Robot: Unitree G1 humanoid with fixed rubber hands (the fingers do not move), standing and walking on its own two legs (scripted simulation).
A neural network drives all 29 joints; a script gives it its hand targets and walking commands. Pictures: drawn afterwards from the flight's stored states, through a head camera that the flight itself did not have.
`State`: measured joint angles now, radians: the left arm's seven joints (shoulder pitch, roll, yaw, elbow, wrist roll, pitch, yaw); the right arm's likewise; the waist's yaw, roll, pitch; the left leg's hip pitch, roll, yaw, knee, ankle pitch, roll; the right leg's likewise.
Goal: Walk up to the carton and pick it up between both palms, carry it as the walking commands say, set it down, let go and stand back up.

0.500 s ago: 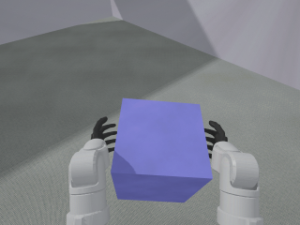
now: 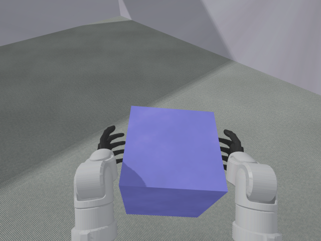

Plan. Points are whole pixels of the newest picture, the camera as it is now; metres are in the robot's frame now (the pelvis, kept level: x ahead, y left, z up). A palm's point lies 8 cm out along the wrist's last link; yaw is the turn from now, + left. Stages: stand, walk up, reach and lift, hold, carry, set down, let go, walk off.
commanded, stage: carry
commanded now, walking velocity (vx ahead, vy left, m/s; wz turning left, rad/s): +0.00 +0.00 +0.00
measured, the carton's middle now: (167, 166) +0.31 +0.02 +0.02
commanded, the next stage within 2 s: none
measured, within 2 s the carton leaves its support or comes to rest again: neither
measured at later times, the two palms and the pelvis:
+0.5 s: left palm (105, 157) +0.27 +0.16 +0.12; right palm (235, 161) +0.28 -0.13 +0.11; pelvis +0.00 +0.00 +0.00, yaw +0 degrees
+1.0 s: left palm (81, 167) +0.25 +0.22 +0.10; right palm (208, 164) +0.28 -0.07 +0.10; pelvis -0.01 +0.04 +0.00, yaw +3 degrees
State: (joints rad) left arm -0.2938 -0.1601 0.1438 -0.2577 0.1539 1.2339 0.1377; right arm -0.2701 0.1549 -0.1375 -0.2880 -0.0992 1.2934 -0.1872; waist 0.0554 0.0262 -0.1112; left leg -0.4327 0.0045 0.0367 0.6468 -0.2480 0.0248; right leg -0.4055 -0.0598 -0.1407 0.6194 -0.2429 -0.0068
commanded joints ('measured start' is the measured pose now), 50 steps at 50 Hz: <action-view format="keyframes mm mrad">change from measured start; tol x4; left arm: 1 -416 -919 -660 -35 -442 7 -303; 32 -399 -899 -631 7 -409 -18 -300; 35 -423 -921 -680 -62 -449 -13 -302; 50 -459 -951 -718 -86 -456 13 -301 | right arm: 1 -462 901 643 11 350 -50 329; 32 -435 893 619 63 322 -77 329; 35 -454 917 678 -19 366 -75 332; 50 -492 945 671 -19 408 -59 353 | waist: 1 -53 -24 -264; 34 -53 -35 -259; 38 -50 -182 -256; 46 -52 -207 -227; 48 -60 -171 -258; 49 -67 -32 -257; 50 -71 263 -232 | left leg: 1 60 103 -174 -166 147 57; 34 48 80 -151 -141 135 61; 36 -27 67 -103 -40 78 18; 39 -97 23 -16 158 -194 -5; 41 -133 38 -2 199 -234 -9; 44 -81 36 13 126 -206 -13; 48 142 31 -22 -100 -111 15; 49 194 98 -125 -219 -53 34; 50 242 278 -390 -322 193 87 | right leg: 1 228 -93 138 -123 19 -21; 33 226 -93 141 -128 27 -24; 40 265 -401 372 -237 114 -135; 46 201 -353 255 -168 257 -76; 48 122 -283 172 -67 154 -25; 49 62 -210 97 43 12 22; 50 -103 -60 -6 263 -230 81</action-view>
